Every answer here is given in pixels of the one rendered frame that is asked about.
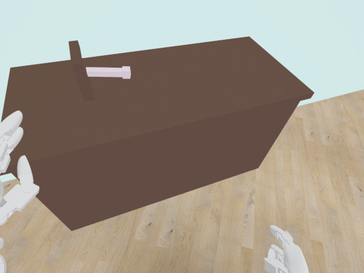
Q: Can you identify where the left robot hand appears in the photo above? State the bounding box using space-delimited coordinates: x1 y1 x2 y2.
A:
0 110 39 226

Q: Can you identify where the tap lever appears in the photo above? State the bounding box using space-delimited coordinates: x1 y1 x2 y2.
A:
86 66 131 79

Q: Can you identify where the right robot hand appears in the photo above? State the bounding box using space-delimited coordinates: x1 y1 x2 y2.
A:
264 225 309 273

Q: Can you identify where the counter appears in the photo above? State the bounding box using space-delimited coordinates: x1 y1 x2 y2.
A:
0 36 314 231

